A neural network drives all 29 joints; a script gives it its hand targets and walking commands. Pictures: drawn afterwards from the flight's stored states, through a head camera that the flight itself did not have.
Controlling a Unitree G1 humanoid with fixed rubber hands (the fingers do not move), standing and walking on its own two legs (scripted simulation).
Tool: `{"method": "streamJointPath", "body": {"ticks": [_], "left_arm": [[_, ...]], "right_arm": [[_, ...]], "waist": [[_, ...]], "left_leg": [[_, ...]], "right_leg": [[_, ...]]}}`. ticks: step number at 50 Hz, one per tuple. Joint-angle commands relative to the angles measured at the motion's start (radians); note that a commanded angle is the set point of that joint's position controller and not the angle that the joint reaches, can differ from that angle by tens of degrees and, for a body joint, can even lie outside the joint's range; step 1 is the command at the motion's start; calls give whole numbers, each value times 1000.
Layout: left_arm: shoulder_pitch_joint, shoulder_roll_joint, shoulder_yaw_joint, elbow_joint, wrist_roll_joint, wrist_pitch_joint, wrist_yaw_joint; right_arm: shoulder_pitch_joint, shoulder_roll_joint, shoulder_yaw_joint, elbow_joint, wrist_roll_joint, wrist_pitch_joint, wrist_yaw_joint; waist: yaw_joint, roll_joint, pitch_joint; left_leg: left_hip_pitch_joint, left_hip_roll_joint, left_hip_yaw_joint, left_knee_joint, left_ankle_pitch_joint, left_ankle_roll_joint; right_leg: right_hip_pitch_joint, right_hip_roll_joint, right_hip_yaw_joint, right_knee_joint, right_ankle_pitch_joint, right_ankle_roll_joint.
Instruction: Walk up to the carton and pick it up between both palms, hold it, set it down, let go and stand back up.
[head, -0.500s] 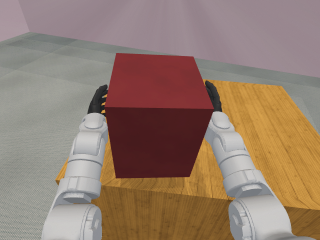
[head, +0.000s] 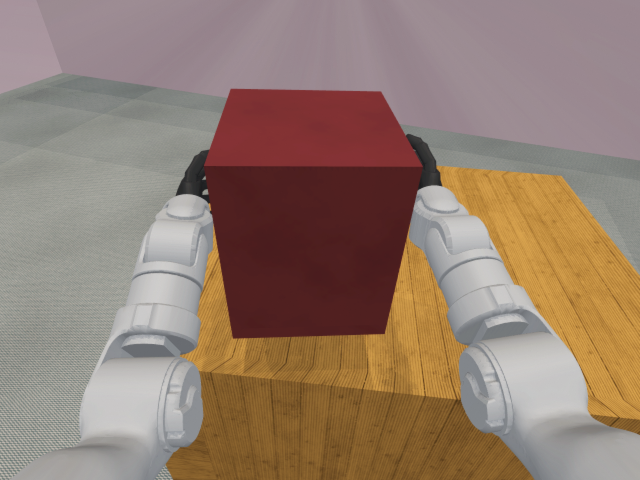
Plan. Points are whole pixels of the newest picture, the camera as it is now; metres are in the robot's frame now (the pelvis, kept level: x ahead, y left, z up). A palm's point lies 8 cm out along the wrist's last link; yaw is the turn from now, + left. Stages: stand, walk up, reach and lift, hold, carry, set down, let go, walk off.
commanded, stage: reach and lift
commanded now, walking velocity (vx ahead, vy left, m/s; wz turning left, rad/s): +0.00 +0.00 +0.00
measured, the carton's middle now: (308, 212) +0.40 +0.02 +0.18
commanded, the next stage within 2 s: hold in 1.26 s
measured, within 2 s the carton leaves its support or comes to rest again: neither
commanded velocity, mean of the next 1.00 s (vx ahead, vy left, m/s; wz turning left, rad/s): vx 0.00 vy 0.00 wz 0.00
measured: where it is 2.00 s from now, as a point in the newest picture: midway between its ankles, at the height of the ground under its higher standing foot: outside the picture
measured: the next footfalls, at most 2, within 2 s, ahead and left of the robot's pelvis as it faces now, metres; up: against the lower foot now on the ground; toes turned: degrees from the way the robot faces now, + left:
none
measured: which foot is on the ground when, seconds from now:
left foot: down 0.00-1.00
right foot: down 0.00-1.00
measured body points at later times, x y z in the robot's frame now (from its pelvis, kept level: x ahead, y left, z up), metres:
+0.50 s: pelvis +0.00 +0.00 +0.00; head -0.06 +0.01 +0.45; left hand +0.40 +0.17 +0.20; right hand +0.41 -0.13 +0.23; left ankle -0.02 +0.13 -0.74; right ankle +0.07 -0.08 -0.74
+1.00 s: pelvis +0.00 +0.00 +0.00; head -0.06 +0.00 +0.45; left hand +0.41 +0.16 +0.23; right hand +0.41 -0.13 +0.24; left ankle -0.02 +0.13 -0.74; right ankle +0.07 -0.08 -0.74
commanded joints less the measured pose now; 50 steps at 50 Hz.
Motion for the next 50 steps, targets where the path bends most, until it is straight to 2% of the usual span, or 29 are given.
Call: {"method": "streamJointPath", "body": {"ticks": [1, 3, 6, 7, 8, 10, 11, 12, 14, 17, 18, 19, 21, 22, 24, 26, 29, 30, 32, 35, 37, 38, 40, 43, 44, 45, 47, 49, 50], "left_arm": [[-1078, -730, -350, -355, -202, -101, -125], [-1078, -742, -373, -393, -214, -90, -105], [-1111, -779, -454, -486, -272, -96, -87], [-1088, -790, -428, -385, -240, -97, -89], [-1082, -772, -419, -447, -250, -96, -83], [-989, -739, -329, -274, -172, -79, -95], [-1003, -740, -333, -297, -186, -62, -105], [-993, -712, -298, -258, -165, -55, -115], [-978, -669, -223, -218, -108, -46, -130], [-1015, -596, -119, -150, -87, -47, -145], [-1074, -607, -164, -228, -125, -61, -140], [-1095, -607, -200, -242, -152, -52, -136], [-1140, -599, -212, -280, -178, -73, -136], [-1207, -649, -266, -354, -213, -85, -113], [-1275, -706, -358, -437, -275, -100, -93], [-1248, -747, -447, -502, -317, -109, -75], [-1112, -765, -445, -447, -287, -74, -58], [-1096, -738, -382, -330, -266, -59, -74], [-1018, -695, -301, -254, -193, -44, -88], [-965, -643, -229, -195, -138, -3, -125], [-1002, -653, -250, -259, -161, -1, -131], [-969, -635, -207, -209, -145, 2, -135], [-1074, -596, -185, -276, -162, -17, -136], [-1176, -629, -293, -442, -256, -34, -109], [-1182, -645, -296, -408, -245, -35, -102], [-1226, -664, -357, -551, -297, -40, -83], [-1202, -701, -363, -453, -304, -31, -67], [-1162, -716, -383, -489, -311, -40, -66], [-1148, -696, -340, -463, -275, -25, -67]], "right_arm": [[-1030, 843, 332, -444, 193, -57, 75], [-1046, 853, 387, -496, 234, -48, 72], [-1147, 894, 427, -653, 262, -53, 66], [-1111, 873, 405, -571, 231, -45, 68], [-1078, 897, 426, -608, 240, -35, 63], [-998, 824, 362, -432, 200, -8, 68], [-1013, 815, 337, -475, 186, -7, 62], [-1014, 816, 335, -451, 182, 2, 61], [-891, 763, 250, -247, 137, 31, 78], [-911, 793, 233, -229, 124, 50, 82], [-949, 833, 278, -267, 147, 45, 83], [-930, 818, 269, -253, 164, 52, 74], [-946, 846, 259, -276, 174, 45, 73], [-1002, 863, 309, -335, 212, 34, 82], [-1109, 877, 327, -418, 241, 10, 85], [-1116, 884, 377, -523, 283, 9, 74], [-1088, 831, 399, -577, 292, 20, 70], [-1080, 811, 354, -522, 265, 31, 65], [-1049, 805, 371, -457, 262, 54, 59], [-1005, 766, 327, -407, 216, 81, 53], [-973, 780, 352, -409, 241, 97, 46], [-973, 770, 326, -367, 246, 101, 44], [-947, 802, 308, -313, 241, 122, 50], [-1073, 884, 431, -523, 329, 112, 46], [-1080, 868, 405, -488, 325, 114, 46], [-1134, 902, 468, -633, 360, 106, 46], [-1220, 883, 447, -642, 359, 104, 53], [-1141, 883, 467, -665, 345, 110, 48], [-1081, 867, 428, -557, 341, 128, 49]], "waist": [[-49, 89, -572], [-26, 103, -625], [-29, 110, -725], [-39, 116, -669], [-17, 96, -697], [-15, 98, -514], [-34, 114, -513], [-26, 77, -498], [-36, 80, -354], [3, 30, -342], [15, 33, -416], [-24, 77, -423], [-26, 62, -524], [-10, 100, -584], [-35, 123, -687], [-66, 157, -798], [-46, 142, -792], [-46, 129, -682], [-9, 92, -592], [-19, 61, -482], [-11, 70, -538], [-5, 64, -486], [-5, 52, -505], [18, 54, -742], [2, 87, -706], [13, 103, -856], [24, 77, -825], [-6, 87, -851], [3, 95, -744]], "left_leg": [[-289, -81, -66, -95, 242, 23], [-259, -88, -59, -78, 281, 18], [-245, -86, -78, -42, 365, 15], [-245, -86, -76, -49, 327, 18], [-244, -90, -66, -49, 334, 21], [-276, -81, -71, -82, 209, 31], [-285, -79, -70, -92, 180, 31], [-270, -73, -58, -89, 170, 37], [-291, -69, -63, -115, 82, 43], [-357, -79, -42, -123, -15, 56], [-343, -79, -38, -122, 28, 53], [-340, -81, -47, -130, 40, 43], [-339, -85, -51, -109, 78, 40], [-316, -83, -61, -107, 143, 21], [-269, -77, -80, -87, 243, 13], [-217, -79, -90, -43, 368, -3], [-217, -80, -96, -17, 395, -2], [-267, -83, -93, -34, 315, 2], [-278, -95, -74, -49, 246, 13], [-309, -80, -71, -90, 123, 35], [-288, -91, -66, -80, 173, 25], [-300, -80, -72, -98, 160, 27], [-294, -84, -69, -93, 138, 33], [-319, -95, -74, -52, 260, 26], [-320, -96, -74, -57, 235, 16], [-315, -110, -62, -32, 311, 14], [-316, -98, -79, -36, 279, 21], [-283, -98, -83, -17, 342, 23], [-290, -88, -87, -36, 312, 14]], "right_leg": [[567, -38, 83, -112, 390, 109], [564, -26, 81, -105, 436, 113], [575, -16, 90, -81, 527, 108], [544, -15, 82, -90, 485, 99], [564, -23, 90, -91, 491, 109], [482, -18, 81, -120, 333, 91], [483, -30, 88, -131, 286, 93], [476, -32, 82, -136, 285, 101], [419, -36, 87, -157, 148, 94], [408, -69, 139, -199, -94, 103], [445, -55, 122, -180, -11, 99], [438, -54, 117, -170, 32, 98], [475, -53, 118, -158, 93, 103], [483, -39, 108, -146, 165, 97], [491, -1, 65, -100, 305, 93], [532, 8, 69, -80, 457, 92], [534, 17, 77, -78, 518, 92], [505, -2, 94, -104, 454, 92], [502, -13, 94, -119, 417, 105], [481, -26, 102, -141, 266, 106], [513, -25, 102, -138, 327, 106], [494, -17, 94, -141, 295, 105], [484, -27, 112, -146, 271, 105], [586, -20, 130, -105, 402, 115], [553, -8, 113, -98, 399, 111], [601, -10, 125, -75, 493, 111], [535, 6, 116, -87, 412, 104], [545, 3, 113, -71, 517, 100], [502, 10, 106, -89, 460, 101]]}}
